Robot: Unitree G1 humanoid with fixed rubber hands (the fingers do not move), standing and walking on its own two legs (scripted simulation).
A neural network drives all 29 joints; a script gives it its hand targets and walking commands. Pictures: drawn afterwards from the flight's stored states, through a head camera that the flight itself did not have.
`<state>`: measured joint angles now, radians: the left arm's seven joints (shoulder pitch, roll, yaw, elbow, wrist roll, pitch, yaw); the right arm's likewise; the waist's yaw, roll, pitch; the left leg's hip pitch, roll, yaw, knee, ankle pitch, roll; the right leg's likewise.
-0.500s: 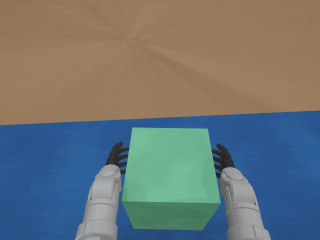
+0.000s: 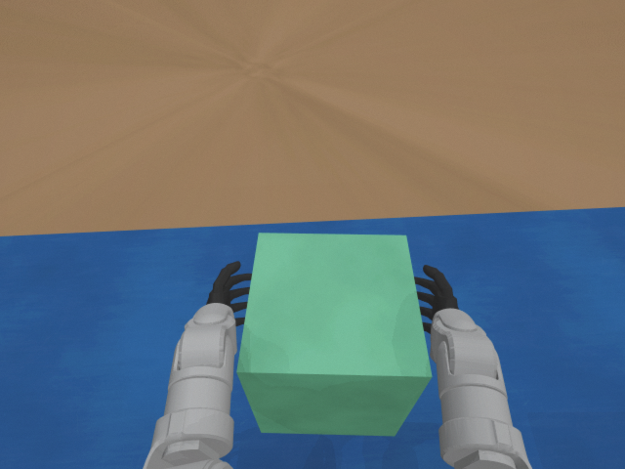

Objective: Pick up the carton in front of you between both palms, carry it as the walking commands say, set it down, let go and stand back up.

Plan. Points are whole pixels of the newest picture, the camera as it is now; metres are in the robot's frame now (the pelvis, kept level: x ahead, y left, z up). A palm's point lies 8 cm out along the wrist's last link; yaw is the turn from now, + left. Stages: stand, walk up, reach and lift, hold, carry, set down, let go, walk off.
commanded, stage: reach and lift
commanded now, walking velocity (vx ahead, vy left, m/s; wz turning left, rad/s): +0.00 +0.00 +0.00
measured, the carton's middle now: (329, 339) +0.30 +0.00 -0.04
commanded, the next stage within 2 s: hold in 0.52 s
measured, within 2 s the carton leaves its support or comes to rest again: neither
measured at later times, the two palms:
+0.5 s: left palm (220, 308) +0.30 +0.15 +0.04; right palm (445, 313) +0.30 -0.15 +0.04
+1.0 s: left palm (217, 307) +0.29 +0.15 +0.05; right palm (450, 313) +0.29 -0.15 +0.05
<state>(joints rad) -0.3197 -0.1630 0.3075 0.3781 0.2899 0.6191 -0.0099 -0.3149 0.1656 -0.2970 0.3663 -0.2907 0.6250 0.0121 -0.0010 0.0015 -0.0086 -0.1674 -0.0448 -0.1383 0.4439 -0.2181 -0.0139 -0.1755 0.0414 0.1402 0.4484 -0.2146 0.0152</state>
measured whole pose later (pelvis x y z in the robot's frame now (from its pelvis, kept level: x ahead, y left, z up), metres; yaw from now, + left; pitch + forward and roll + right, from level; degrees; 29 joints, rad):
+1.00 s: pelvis +0.00 +0.00 +0.00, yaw +0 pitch -7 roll +0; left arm -0.29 -0.16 0.25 0.25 0.28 0.75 -0.01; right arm -0.29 0.16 -0.25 0.25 -0.28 0.76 0.02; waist 0.00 0.00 0.01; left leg -0.06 -0.04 -0.13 0.37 -0.19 -0.01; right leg -0.07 0.04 0.13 0.38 -0.19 0.01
